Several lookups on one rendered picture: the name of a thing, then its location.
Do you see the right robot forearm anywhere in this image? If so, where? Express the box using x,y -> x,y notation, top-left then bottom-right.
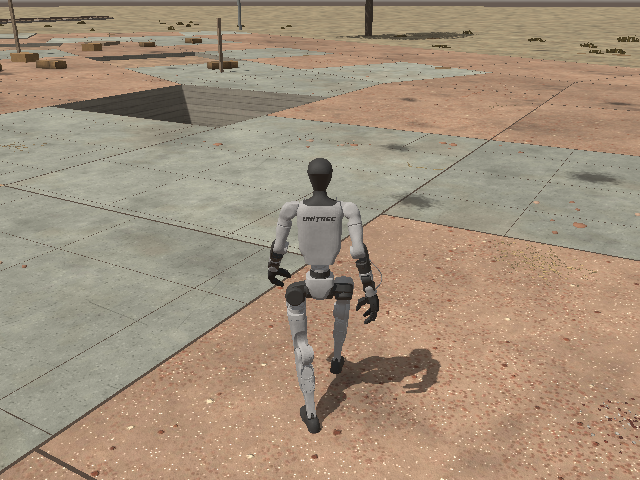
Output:
355,243 -> 377,297

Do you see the left robot upper arm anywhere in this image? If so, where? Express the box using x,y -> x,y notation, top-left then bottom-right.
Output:
273,201 -> 299,255

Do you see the left robot hand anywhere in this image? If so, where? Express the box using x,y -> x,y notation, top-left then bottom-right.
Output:
268,268 -> 291,287

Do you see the right robot hand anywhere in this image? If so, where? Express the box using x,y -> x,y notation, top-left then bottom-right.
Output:
356,294 -> 379,324

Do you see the left robot forearm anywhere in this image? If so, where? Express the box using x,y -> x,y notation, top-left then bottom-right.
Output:
268,239 -> 284,272

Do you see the right robot upper arm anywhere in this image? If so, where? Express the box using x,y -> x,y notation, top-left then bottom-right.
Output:
340,201 -> 365,259

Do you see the right robot shin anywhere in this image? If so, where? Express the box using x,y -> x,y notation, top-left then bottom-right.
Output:
333,304 -> 350,362

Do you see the right robot foot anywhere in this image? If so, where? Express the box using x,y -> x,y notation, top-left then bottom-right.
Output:
330,356 -> 345,374

